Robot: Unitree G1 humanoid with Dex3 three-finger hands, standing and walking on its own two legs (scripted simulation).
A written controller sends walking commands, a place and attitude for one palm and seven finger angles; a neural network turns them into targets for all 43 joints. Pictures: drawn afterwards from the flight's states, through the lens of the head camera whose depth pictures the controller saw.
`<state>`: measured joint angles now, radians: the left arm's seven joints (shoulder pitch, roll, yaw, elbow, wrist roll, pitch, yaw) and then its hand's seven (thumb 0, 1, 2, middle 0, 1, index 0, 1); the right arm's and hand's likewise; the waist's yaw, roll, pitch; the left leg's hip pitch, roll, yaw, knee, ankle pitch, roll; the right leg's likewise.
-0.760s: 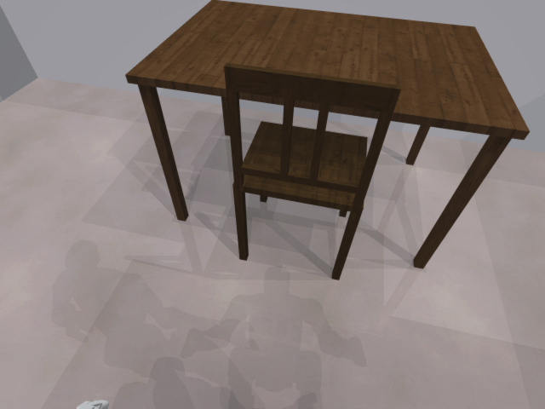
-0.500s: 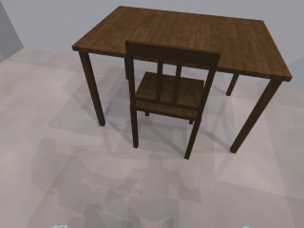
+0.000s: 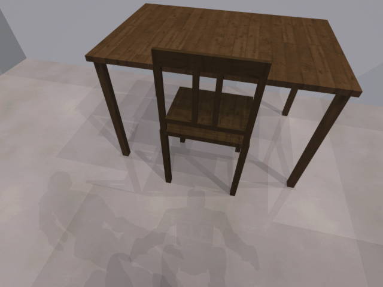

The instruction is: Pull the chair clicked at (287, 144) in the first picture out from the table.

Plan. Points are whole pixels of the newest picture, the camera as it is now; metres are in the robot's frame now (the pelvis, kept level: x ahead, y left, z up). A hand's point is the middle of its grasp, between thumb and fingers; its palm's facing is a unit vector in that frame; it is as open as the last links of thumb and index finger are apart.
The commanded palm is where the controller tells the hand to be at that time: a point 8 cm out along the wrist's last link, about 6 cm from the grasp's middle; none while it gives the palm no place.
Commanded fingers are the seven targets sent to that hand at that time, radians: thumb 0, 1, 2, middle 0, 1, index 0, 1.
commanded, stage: stand and wait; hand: left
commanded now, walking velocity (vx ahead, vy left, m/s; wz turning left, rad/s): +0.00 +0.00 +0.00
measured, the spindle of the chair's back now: (195, 98) +0.84 +0.03 -0.10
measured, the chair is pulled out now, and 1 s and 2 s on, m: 0.00 0.00 0.00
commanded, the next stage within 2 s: look at it before walking up in 0.06 s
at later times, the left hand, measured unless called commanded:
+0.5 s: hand out of the picture +0.08 +0.24 -0.16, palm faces -0.02 -0.95 -0.33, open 7.4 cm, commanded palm none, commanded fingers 0.00 0.90 0.90 -0.20 -0.30 -0.20 -0.30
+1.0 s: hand out of the picture +0.09 +0.24 -0.16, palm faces -0.04 -0.94 -0.33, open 7.4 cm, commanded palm none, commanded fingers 0.00 0.90 0.90 -0.20 -0.30 -0.20 -0.30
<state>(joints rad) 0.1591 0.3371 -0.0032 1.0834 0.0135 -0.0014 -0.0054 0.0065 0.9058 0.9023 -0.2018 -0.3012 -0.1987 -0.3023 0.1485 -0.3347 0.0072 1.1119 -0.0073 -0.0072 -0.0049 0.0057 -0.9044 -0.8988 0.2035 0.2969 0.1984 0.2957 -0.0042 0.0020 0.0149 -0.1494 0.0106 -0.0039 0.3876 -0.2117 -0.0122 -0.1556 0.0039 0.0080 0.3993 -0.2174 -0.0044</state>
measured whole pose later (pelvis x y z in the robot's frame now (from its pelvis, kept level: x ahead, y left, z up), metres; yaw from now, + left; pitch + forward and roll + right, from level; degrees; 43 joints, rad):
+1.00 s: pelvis +0.01 +0.00 +0.00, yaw -2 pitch -1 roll +0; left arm 0.15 0.34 0.01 1.08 0.01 0.00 -0.01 0.01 0.91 0.90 -0.20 -0.30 -0.20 -0.30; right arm 0.12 -0.33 0.00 1.10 -0.01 -0.02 -0.01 0.00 -0.90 -0.90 0.20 0.30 0.20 0.30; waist 0.01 0.00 0.02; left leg -0.13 0.03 0.02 0.37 -0.22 -0.02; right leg -0.14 0.02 0.04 0.37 -0.21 -0.01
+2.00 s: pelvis +0.19 +0.03 -0.01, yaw -12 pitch -1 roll +0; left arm 0.41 0.18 0.07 1.12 0.04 -0.02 0.00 0.01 0.91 0.90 -0.20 -0.30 -0.19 -0.30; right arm 0.22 -0.11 -0.04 1.01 0.00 -0.10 -0.04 -0.02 -0.94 -0.90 0.20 0.30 0.20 0.30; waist 0.03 -0.09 0.01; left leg -0.26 0.01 0.17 0.53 -0.26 0.06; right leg -0.41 -0.03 0.00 1.17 -0.32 -0.04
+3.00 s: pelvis +0.31 +0.04 -0.02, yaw -11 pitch -2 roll +0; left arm 0.31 0.21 0.04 0.99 0.03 0.07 0.04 0.00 0.91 0.90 -0.20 -0.30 -0.20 -0.30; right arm 0.21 -0.20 -0.04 0.90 -0.02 0.04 -0.02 0.00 -0.91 -0.90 0.20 0.30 0.19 0.29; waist 0.02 -0.01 -0.01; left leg -0.24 -0.03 0.09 0.62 -0.35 0.07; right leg -0.40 -0.06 -0.03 0.72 -0.32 -0.02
